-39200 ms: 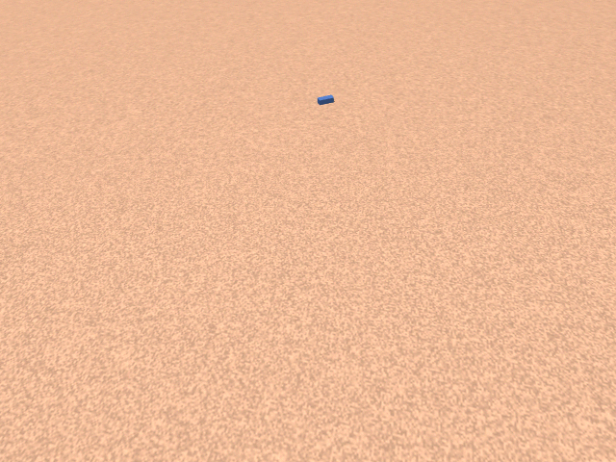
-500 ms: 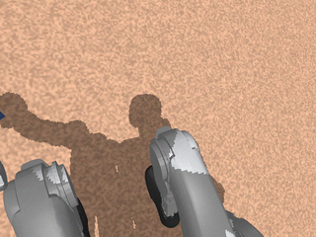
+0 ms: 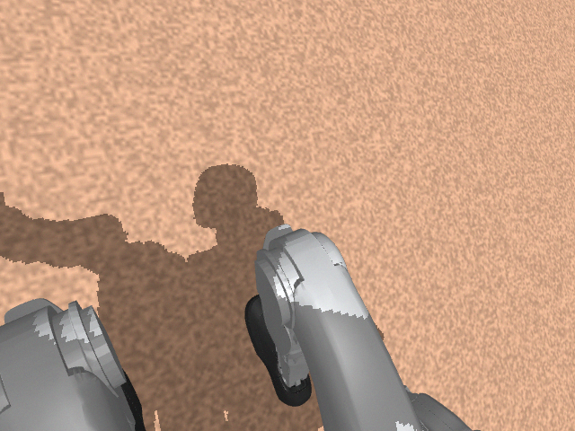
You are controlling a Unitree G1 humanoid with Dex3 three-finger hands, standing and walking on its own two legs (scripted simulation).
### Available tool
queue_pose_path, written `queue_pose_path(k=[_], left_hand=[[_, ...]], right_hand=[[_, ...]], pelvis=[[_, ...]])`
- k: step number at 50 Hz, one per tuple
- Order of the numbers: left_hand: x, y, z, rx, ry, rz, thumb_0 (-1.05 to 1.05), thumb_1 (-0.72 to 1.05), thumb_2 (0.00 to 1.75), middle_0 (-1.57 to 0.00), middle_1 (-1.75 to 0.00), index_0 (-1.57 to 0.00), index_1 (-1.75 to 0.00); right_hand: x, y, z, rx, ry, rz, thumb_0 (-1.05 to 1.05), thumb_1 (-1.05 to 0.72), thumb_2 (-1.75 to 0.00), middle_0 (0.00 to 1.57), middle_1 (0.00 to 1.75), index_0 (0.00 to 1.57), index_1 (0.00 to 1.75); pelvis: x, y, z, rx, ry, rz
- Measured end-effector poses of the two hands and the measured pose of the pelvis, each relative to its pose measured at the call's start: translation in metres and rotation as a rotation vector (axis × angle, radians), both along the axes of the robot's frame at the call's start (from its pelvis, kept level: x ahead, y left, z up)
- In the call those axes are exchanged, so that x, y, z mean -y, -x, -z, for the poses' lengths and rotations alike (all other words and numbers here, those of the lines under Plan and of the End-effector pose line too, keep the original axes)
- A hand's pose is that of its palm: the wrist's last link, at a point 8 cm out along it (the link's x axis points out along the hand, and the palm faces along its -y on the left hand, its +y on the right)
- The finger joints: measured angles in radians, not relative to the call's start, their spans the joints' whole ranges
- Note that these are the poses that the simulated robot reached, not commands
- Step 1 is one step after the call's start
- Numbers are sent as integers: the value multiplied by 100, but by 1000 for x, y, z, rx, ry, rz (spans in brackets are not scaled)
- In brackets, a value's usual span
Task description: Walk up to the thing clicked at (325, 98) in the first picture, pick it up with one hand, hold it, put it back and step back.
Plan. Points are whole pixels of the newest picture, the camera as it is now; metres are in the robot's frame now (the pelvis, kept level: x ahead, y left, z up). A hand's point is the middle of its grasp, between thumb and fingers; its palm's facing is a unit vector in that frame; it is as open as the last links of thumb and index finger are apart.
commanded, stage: rest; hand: left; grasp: from above
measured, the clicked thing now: out of the picture +0.43 +0.35 -0.28
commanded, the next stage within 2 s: open in 0.16 s
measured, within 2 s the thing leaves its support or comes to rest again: neither
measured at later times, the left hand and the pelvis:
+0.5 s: hand out of the picture +0.42 +0.34 -0.24, palm faces -0.33 -0.29 -0.90, open 8.1 cm; pelvis +0.00 +0.00 +0.00, yaw -1 degrees
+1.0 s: hand out of the picture +0.42 +0.34 -0.24, palm faces -0.34 -0.29 -0.89, open 11.8 cm; pelvis -0.01 +0.00 +0.01, yaw -1 degrees
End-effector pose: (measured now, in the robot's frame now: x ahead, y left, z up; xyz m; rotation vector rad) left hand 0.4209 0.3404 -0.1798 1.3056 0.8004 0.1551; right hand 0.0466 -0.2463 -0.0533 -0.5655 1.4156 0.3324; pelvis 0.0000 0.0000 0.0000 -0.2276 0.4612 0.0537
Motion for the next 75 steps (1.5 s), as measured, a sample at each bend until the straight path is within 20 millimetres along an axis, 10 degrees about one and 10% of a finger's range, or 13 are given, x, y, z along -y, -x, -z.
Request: queue_pose_path(k=[75], left_hand=[[-5,-3,1,-1,-7,-5,0,-27,85,-30,-81,-29,-81]], right_hand=[[-2,19,-26,-13,2,-18,0,-90,-90,20,30,20,29]], pelvis=[[-2,8,-10,23,23,4]])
